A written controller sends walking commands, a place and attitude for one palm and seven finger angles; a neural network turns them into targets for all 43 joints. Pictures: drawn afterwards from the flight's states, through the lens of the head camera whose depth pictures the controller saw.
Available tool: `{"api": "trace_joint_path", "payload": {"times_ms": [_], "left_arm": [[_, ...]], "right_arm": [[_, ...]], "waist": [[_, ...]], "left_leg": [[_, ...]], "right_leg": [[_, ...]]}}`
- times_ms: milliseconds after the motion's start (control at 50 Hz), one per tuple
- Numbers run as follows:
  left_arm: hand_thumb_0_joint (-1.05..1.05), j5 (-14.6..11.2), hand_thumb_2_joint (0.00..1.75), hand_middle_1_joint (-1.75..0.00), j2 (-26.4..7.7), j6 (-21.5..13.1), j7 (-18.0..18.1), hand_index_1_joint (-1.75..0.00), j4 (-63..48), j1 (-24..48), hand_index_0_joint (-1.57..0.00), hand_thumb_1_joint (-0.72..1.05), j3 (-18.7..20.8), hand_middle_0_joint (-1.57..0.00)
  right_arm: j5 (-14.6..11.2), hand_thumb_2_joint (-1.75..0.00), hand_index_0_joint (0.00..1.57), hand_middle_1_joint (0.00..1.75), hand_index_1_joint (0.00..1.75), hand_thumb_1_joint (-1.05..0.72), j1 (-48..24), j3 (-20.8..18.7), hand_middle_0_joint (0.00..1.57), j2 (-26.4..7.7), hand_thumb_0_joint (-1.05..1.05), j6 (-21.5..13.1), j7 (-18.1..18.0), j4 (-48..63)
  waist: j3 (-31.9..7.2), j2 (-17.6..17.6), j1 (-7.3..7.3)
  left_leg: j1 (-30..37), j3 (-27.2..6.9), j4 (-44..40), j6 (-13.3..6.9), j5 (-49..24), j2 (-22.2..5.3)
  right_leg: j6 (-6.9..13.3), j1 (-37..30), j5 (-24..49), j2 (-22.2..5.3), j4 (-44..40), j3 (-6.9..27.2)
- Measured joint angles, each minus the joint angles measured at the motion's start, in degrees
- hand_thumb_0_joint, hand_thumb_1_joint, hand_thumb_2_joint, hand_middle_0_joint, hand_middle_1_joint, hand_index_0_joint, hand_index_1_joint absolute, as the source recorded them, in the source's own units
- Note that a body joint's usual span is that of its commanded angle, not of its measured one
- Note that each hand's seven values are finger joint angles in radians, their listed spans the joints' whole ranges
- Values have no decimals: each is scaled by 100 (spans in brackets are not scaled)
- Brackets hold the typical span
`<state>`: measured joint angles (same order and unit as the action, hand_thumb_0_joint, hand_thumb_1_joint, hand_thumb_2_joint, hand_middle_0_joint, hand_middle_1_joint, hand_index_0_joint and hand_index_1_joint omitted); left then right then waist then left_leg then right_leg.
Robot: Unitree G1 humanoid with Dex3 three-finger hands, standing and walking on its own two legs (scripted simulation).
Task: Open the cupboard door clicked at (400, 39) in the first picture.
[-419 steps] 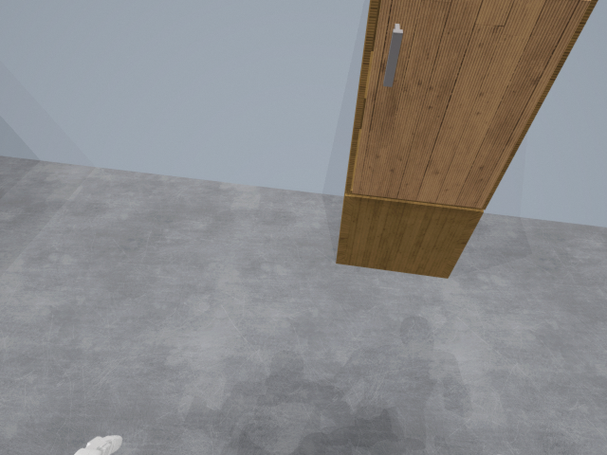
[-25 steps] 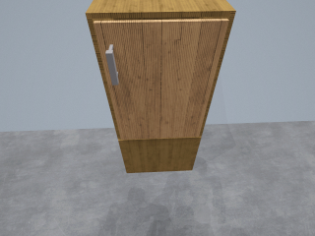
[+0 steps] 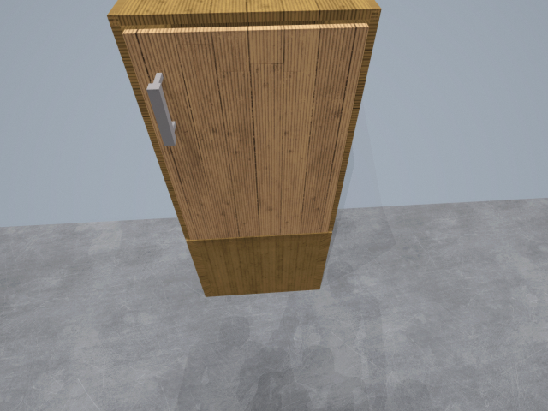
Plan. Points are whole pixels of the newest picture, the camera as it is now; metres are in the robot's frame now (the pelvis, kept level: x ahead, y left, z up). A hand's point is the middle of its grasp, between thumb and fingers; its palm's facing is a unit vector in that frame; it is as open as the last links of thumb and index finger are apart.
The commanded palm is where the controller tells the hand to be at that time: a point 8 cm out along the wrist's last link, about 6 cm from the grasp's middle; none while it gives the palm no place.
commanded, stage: look again from close up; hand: left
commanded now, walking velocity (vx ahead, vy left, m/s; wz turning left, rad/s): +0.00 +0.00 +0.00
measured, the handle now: (164, 110) +0.60 +0.24 +0.12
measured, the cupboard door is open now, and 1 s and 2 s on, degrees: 0 0 0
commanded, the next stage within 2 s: shuffle to correct the standing spot in 0.26 s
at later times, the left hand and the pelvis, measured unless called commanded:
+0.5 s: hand out of the picture +0.00 +0.14 -0.18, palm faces +0.07 -0.98 -0.18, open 7.3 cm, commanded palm none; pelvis +0.01 -0.03 +0.00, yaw +2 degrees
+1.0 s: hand (193, 378) +0.21 +0.16 -0.17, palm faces +0.05 -0.98 -0.18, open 7.3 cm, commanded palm none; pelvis +0.11 -0.02 +0.00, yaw +5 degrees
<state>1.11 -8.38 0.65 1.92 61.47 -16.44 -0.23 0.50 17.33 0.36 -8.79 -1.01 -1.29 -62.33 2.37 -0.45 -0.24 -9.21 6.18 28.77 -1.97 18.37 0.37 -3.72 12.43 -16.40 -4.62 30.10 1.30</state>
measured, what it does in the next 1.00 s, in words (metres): walks ahead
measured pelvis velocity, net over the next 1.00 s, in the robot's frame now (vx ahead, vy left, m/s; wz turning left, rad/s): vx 0.11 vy -0.02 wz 0.10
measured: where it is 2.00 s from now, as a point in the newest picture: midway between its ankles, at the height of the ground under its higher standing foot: outside the picture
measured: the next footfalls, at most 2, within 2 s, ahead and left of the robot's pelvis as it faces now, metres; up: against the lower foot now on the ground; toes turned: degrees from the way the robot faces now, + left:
right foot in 1.04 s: +0.27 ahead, -0.10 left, +0.00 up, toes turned +1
left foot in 1.48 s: +0.09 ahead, +0.08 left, +0.00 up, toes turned +8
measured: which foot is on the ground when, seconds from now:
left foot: down 0.00-1.00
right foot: down 0.00-0.64, up 0.66-1.00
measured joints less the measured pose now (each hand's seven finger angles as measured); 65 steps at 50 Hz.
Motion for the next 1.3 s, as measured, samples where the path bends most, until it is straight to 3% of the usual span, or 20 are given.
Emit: {"api": "trace_joint_path", "payload": {"times_ms": [440, 540, 620, 660, 700, 760, 820, 880, 960, 1040, 1100, 1160, 1220, 1300], "left_arm": [[0, 14, 90, -30, -29, -60, -28, -30, 39, -42, -20, 92, 36, -20], [0, 37, 90, -30, -35, -54, -87, -30, -102, -171, -20, 91, 134, -20], [0, 50, 90, -30, -96, -76, -87, -30, -165, -361, -20, 91, 235, -20], [0, 50, 90, -30, -151, -12, -95, -30, -105, -467, -20, 91, 271, -20], [0, 75, 90, -30, -159, 54, -101, -30, -5, -458, -20, 91, 273, -20], [0, 63, 90, -30, -188, 13, -157, -30, -2, -254, -20, 91, 294, -19], [0, 50, 90, -30, -197, -35, -196, -30, -153, 76, -20, 91, 303, -19], [0, 43, 90, -30, -187, -41, -202, -30, -307, 434, -20, 92, 311, -19], [0, 9, 90, -30, -118, -50, -187, -30, -482, 906, -20, 92, 253, -19], [0, 6, 90, -30, -44, -220, -138, -30, -638, 1094, -20, 92, 161, -19], [0, 14, 90, -30, 9, -344, -50, -30, -689, 1183, -20, 91, 140, -19], [0, 9, 90, -30, 5, -255, 24, -30, -709, 1170, -20, 91, 147, -20], [0, 22, 90, -30, 15, -113, 45, -30, -704, 1094, -20, 91, 172, -20], [-1, 37, 90, -30, -68, 15, 40, -30, -733, 929, -20, 92, 256, -20]], "right_arm": [[10, -90, 20, 30, 29, -91, -231, -53, 20, -54, 0, 9, -7, -51], [48, -90, 20, 30, 29, -91, 7, -82, 20, -75, 0, 103, 78, -15], [55, -90, 20, 30, 29, -91, 159, -104, 20, -45, 0, 90, 125, 0], [82, -90, 20, 30, 29, -91, 249, -107, 20, 9, 0, -37, 119, 57], [106, -90, 20, 30, 29, -91, 376, -95, 20, 47, 0, -180, 50, 117], [105, -90, 20, 30, 29, -91, 576, -48, 20, 165, 0, -308, -30, 94], [97, -90, 20, 30, 29, -90, 751, 32, 20, 306, 0, -371, -66, -12], [100, -90, 20, 30, 29, -90, 892, 83, 20, 419, 0, -386, -96, -116], [127, -90, 20, 30, 29, -90, 964, 106, 20, 466, 0, -314, -116, -206], [34, -90, 20, 30, 30, -90, 1046, 45, 21, 409, 0, -182, -84, -283], [-84, -90, 20, 30, 30, -90, 728, -109, 21, 262, 0, -50, -92, -229], [-102, -90, 20, 30, 29, -90, 261, -249, 20, 128, 0, 110, -117, -49], [-55, -90, 20, 30, 29, -90, -209, -350, 20, -35, 0, 244, -74, 197], [17, -90, 20, 30, 29, -91, -637, -424, 20, -201, 0, 332, 13, 503]], "waist": [[-82, 69, 61], [-169, 14, 66], [-166, 163, 94], [-211, 316, 79], [-229, 294, -7], [-143, 262, -114], [-3, 255, -120], [130, 219, -151], [336, 124, -261], [359, 78, -287], [451, -24, -305], [461, 75, -276], [383, 115, -209], [239, 164, -44]], "left_leg": [[-25, -207, 30, 268, 0, -269], [-314, -381, 634, 113, 401, -294], [-415, -249, 776, 7, 414, -187], [-346, -159, 733, -25, 484, -92], [-223, -134, 551, -70, 511, -88], [64, -175, 18, -100, 307, -45], [363, -209, -533, -88, 92, 1], [609, -249, -898, -44, -4, 24], [842, -301, -990, 50, 105, 13], [824, -349, -210, 177, 667, 13], [-13, -631, 1835, 207, 1330, 32], [-797, -662, 3211, 273, 1544, 85], [-1397, -656, 3610, 355, 1186, 16], [-1740, -639, 3530, 428, 665, -44]], "right_leg": [[265, -48, -60, 254, -3, -223], [280, -43, -293, 261, 188, -427], [235, -112, -506, 143, 324, -543], [399, 79, -949, 84, 843, -455], [511, 541, -1244, 182, 1987, -429], [562, 1232, -925, 206, 3163, -507], [519, 1787, -445, 165, 3481, -544], [498, 2132, -130, 142, 3225, -562], [534, 2027, 142, 200, 1875, -643], [628, 1211, 1103, 302, 295, -671], [789, 1152, 466, 331, 611, -757], [793, 989, 456, 255, 522, -766], [810, 919, 635, 229, 279, -769], [788, 957, 857, 205, 65, -738]]}}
